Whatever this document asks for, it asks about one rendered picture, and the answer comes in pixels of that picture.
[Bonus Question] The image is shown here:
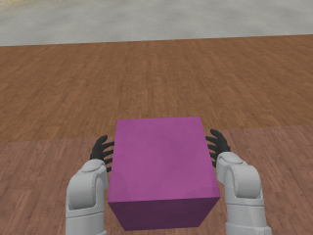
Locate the right robot hand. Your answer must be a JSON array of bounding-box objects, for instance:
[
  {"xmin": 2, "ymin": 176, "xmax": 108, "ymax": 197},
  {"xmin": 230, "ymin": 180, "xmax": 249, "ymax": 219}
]
[{"xmin": 205, "ymin": 128, "xmax": 231, "ymax": 168}]

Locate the left robot forearm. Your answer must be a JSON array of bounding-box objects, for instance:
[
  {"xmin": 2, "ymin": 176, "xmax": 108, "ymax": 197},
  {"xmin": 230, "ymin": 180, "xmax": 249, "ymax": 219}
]
[{"xmin": 66, "ymin": 159, "xmax": 109, "ymax": 235}]

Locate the carton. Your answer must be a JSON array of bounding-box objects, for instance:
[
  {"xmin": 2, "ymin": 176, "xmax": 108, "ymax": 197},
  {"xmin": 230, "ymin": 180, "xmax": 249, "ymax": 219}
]
[{"xmin": 108, "ymin": 117, "xmax": 221, "ymax": 231}]

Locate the right robot forearm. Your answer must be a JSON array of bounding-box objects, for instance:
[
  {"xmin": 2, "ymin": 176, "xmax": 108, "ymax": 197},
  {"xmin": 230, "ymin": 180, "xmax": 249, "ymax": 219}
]
[{"xmin": 216, "ymin": 152, "xmax": 272, "ymax": 235}]

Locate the left robot hand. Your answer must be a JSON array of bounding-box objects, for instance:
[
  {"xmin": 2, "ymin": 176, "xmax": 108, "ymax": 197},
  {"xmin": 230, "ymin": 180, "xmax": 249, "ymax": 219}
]
[{"xmin": 90, "ymin": 135, "xmax": 114, "ymax": 172}]

